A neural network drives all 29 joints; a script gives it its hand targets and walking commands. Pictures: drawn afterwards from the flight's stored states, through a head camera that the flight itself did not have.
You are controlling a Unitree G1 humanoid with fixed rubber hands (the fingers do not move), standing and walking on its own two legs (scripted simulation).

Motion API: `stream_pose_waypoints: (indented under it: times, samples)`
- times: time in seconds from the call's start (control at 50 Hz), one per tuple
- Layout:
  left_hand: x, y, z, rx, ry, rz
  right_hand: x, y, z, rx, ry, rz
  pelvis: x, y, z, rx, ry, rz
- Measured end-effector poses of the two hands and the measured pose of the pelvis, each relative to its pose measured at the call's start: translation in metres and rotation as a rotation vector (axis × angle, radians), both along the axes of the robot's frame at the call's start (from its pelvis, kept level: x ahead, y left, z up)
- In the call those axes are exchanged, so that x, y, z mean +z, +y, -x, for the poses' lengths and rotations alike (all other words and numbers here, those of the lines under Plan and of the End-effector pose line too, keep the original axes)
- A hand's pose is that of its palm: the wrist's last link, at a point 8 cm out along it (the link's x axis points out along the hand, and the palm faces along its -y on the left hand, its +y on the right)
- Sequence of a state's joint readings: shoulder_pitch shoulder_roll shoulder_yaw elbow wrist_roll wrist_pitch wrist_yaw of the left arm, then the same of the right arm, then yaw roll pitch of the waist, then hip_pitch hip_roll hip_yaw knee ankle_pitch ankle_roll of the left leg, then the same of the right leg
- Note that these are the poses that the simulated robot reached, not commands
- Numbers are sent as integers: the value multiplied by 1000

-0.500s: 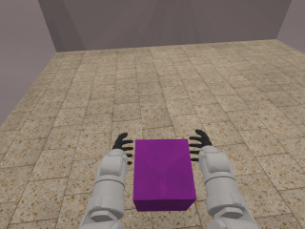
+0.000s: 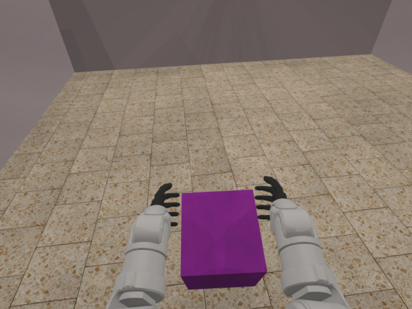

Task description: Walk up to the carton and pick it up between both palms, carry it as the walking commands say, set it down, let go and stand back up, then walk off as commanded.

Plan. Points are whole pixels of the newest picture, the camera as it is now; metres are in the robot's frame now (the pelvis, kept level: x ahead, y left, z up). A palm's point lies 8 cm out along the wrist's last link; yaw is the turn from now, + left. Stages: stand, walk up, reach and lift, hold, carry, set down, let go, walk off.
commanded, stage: hold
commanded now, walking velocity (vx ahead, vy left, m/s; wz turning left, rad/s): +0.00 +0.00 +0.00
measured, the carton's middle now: (219, 241) +0.29 +0.00 -0.05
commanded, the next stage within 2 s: carry in 0.42 s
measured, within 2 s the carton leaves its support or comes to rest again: neither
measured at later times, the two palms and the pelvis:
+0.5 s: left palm (159, 215) +0.29 +0.12 +0.05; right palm (280, 207) +0.30 -0.13 +0.06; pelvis +0.00 +0.00 -0.01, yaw -2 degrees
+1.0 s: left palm (248, 169) +0.39 -0.07 +0.09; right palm (366, 194) +0.29 -0.29 +0.11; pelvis -0.04 -0.01 -0.02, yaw -23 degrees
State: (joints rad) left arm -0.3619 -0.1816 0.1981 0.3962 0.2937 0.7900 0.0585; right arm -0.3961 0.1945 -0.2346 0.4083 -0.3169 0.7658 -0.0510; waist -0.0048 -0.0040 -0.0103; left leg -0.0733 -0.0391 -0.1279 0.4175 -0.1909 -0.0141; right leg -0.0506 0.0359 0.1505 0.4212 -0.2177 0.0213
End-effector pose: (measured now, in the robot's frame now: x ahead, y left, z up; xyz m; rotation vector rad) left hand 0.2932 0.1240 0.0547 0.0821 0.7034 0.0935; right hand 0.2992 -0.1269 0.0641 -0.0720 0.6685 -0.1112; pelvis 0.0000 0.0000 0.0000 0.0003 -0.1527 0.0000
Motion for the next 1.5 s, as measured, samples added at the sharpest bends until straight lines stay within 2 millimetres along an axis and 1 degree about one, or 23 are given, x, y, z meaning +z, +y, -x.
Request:
stream_pose_waypoints:
  times: [0.4,0.5,0.56,0.6,0.64,0.68,0.72,0.78,0.84,0.92,0.98,1.02,1.06,1.12,1.18,1.24,1.28,1.32,1.4,1.46,1.5]
  samples:
    - [-2,1,4,-7,6,2,1,0,1,12,-7,3,0,-1,-1,2,-6,1]
    - [-2,-3,-2,0,-28,10,0,-2,-3,-3,-42,18,-9,-1,3,-30,103,-9]
    - [-2,-14,-6,5,-48,10,-3,-11,-2,-34,-62,28,-16,-5,6,-76,155,-29]
    - [-2,-28,-8,13,-46,-9,-6,-22,2,-70,-61,19,-20,-10,9,-115,177,-29]
    - [0,-47,-12,47,-42,-45,-6,-36,6,-114,-56,-5,-24,-17,11,-155,189,-28]
    - [5,-73,-21,53,-40,-51,-7,-55,7,-209,-49,12,-30,-24,15,-187,200,-25]
    - [8,-96,-32,11,-10,-45,-5,-77,8,-274,-19,-4,-28,-28,20,-200,211,-34]
    - [15,-128,-49,-84,35,-71,3,-105,7,-351,30,-10,-21,-29,25,-233,231,-54]
    - [25,-155,-66,-167,55,-75,17,-128,6,-420,53,3,-16,-27,30,-275,253,-75]
    - [36,-181,-85,-248,71,-59,35,-148,3,-488,70,34,-13,-22,36,-336,280,-95]
    - [39,-193,-93,-288,88,-39,43,-157,4,-529,87,54,-14,-15,39,-380,297,-103]
    - [38,-199,-97,-309,97,-21,46,-160,5,-556,93,69,-18,-11,40,-403,300,-100]
    - [35,-201,-97,-322,108,-13,45,-161,8,-573,103,71,-16,-10,41,-437,299,-92]
    - [30,-208,-91,-343,147,-35,37,-166,19,-598,144,48,-10,-12,38,-506,293,-61]
    - [29,-226,-85,-367,158,-64,29,-180,33,-640,158,7,-10,-19,35,-563,287,-44]
    - [30,-257,-81,-409,138,-83,20,-203,50,-695,140,-27,-16,-30,33,-621,278,-39]
    - [29,-283,-79,-445,112,-89,13,-222,63,-733,116,-36,-26,-41,33,-647,273,-40]
    - [26,-311,-72,-493,96,-106,6,-243,79,-772,106,-45,-30,-46,34,-674,277,-38]
    - [13,-356,-50,-600,126,-125,-2,-275,116,-889,136,-71,-24,-43,33,-729,273,-80]
    - [6,-385,-36,-686,139,-94,1,-291,142,-995,140,-61,-21,-36,31,-793,273,-105]
    - [4,-401,-30,-741,138,-63,6,-297,157,-1060,128,-43,-22,-31,28,-838,275,-115]
